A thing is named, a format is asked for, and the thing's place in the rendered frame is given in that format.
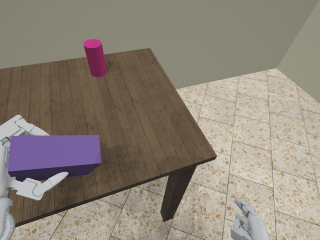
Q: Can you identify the sponge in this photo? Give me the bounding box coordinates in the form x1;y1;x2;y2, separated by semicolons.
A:
8;135;102;182

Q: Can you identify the left robot forearm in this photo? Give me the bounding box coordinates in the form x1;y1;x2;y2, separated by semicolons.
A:
0;198;16;240

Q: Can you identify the robot left hand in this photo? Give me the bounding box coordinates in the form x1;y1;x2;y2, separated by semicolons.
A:
0;115;69;201

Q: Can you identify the table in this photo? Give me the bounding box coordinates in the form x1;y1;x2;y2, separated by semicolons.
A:
0;48;217;228

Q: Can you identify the robot right hand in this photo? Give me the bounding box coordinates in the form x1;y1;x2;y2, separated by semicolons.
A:
230;197;270;240

